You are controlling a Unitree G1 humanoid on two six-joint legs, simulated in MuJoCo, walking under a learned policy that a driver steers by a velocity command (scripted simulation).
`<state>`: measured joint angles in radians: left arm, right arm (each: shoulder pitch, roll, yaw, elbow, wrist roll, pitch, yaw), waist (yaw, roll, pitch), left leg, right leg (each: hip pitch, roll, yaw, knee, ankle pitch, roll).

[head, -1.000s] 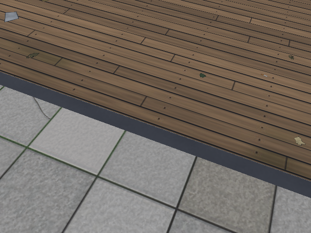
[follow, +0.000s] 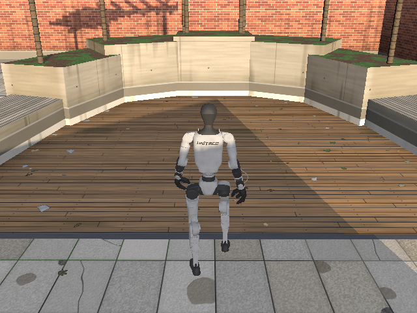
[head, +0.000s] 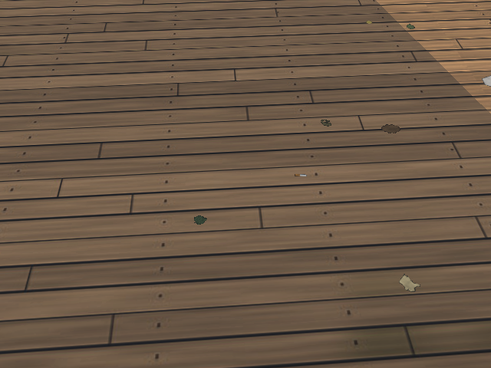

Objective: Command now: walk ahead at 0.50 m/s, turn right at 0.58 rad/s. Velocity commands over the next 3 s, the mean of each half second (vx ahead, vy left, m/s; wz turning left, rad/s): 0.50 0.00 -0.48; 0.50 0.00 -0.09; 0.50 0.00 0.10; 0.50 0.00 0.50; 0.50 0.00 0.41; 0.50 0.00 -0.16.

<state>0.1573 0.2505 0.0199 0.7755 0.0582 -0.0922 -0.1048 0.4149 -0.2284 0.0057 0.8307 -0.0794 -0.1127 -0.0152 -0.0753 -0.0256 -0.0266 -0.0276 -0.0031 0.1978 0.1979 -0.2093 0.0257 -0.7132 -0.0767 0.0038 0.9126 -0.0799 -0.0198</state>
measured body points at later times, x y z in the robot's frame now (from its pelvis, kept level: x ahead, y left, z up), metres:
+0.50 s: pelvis +0.30 -0.07 -0.01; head +0.31 -0.07 +0.44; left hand +0.32 +0.17 -0.15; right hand +0.42 -0.34 -0.12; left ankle +0.43 +0.07 -0.69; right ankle +0.27 -0.14 -0.75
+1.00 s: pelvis +0.63 -0.07 -0.13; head +0.64 -0.08 +0.32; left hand +0.81 +0.14 -0.25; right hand +0.56 -0.31 -0.27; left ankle +0.64 +0.02 -0.87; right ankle +0.64 -0.22 -0.74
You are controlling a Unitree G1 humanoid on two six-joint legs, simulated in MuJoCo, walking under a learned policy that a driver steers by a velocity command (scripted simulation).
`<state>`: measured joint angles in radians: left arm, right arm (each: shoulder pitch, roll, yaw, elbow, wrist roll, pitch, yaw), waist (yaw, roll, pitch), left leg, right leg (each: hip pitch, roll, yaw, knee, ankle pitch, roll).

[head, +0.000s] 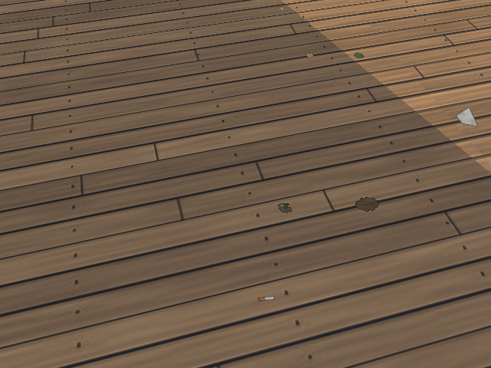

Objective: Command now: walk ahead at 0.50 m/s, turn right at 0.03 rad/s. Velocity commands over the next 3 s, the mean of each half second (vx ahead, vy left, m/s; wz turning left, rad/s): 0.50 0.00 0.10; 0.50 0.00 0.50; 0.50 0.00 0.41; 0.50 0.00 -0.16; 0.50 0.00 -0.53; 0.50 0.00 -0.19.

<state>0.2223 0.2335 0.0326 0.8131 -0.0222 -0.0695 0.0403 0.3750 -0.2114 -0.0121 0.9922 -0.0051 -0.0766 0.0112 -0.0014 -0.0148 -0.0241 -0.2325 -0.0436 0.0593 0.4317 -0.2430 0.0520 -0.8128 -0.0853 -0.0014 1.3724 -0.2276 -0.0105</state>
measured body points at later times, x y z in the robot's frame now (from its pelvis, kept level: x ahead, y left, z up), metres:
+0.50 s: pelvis +0.28 -0.06 +0.01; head +0.30 -0.07 +0.46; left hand +0.31 +0.21 -0.12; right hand +0.40 -0.33 -0.12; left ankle +0.37 +0.13 -0.66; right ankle +0.27 -0.14 -0.74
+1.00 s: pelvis +0.55 +0.04 +0.00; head +0.59 +0.06 +0.45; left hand +0.61 +0.35 -0.10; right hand +0.72 -0.18 -0.12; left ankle +0.54 +0.11 -0.74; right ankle +0.64 -0.12 -0.66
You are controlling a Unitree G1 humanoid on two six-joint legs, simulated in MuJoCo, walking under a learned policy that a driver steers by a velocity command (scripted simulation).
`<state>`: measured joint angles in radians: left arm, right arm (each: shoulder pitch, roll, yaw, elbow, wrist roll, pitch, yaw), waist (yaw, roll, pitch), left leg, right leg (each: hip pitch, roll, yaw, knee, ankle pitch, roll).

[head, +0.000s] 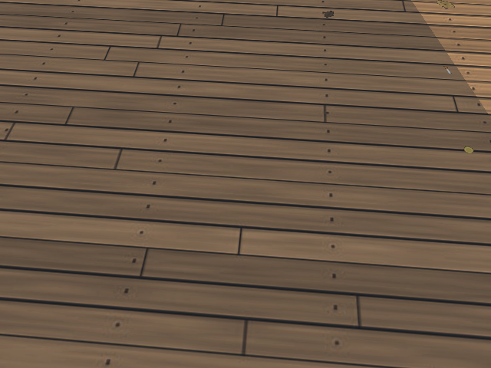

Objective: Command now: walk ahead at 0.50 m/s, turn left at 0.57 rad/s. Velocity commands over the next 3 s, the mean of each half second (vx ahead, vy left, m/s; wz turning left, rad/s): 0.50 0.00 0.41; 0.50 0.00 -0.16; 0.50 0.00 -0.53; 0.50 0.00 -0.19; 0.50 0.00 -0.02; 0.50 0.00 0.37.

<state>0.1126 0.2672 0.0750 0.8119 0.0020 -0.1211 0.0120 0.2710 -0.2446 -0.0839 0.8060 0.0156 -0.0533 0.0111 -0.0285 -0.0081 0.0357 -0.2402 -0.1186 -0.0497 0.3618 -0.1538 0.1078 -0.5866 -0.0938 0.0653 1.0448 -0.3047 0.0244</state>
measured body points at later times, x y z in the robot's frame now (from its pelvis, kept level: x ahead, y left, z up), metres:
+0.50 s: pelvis +0.28 -0.05 +0.00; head +0.31 -0.05 +0.45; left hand +0.27 +0.23 -0.12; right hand +0.48 -0.28 -0.11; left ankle +0.30 +0.12 -0.68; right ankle +0.30 -0.14 -0.74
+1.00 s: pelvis +0.53 +0.06 +0.00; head +0.54 +0.07 +0.45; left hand +0.62 +0.35 -0.12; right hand +0.62 -0.21 -0.11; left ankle +0.51 +0.16 -0.74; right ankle +0.60 -0.10 -0.66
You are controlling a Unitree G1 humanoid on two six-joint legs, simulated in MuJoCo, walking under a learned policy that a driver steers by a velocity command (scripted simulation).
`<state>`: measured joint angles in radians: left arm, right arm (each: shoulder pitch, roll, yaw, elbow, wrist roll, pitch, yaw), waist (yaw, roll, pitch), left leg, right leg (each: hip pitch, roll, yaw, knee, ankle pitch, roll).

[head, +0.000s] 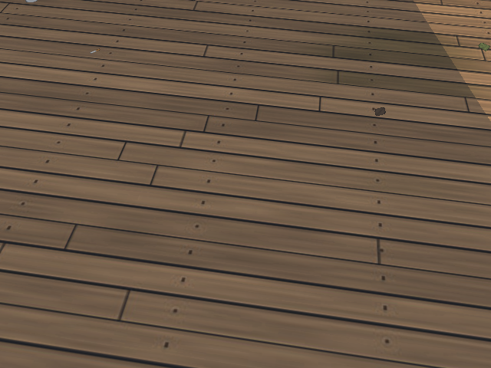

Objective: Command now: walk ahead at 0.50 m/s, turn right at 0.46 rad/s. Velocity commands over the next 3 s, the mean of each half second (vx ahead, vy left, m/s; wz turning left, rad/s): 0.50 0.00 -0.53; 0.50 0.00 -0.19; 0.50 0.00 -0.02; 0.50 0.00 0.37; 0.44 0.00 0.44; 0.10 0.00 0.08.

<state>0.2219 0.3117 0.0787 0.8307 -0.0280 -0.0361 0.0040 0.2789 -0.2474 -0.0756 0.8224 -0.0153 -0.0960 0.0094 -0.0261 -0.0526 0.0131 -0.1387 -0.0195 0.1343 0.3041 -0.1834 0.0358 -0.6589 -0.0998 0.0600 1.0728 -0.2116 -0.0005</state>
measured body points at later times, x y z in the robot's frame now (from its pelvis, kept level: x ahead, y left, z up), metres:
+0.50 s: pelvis +0.26 -0.09 +0.00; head +0.30 -0.11 +0.45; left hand +0.43 +0.16 -0.11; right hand +0.35 -0.40 -0.10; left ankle +0.37 +0.08 -0.67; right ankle +0.26 -0.15 -0.75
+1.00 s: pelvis +0.56 -0.11 +0.00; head +0.58 -0.11 +0.45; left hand +0.77 +0.10 -0.12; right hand +0.53 -0.39 -0.12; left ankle +0.60 -0.03 -0.75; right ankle +0.51 -0.26 -0.67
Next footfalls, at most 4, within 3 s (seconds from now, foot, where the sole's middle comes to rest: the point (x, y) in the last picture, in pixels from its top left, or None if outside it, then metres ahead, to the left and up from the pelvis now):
0.28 right None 0.30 -0.16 -0.78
0.78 left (261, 318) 0.64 -0.05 -0.78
1.32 right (363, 260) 0.83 -0.38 -0.78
1.86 left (308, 175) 1.18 -0.24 -0.78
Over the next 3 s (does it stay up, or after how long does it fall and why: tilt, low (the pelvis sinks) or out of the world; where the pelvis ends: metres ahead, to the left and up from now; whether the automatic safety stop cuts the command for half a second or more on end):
stays up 1.43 -0.35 -0.01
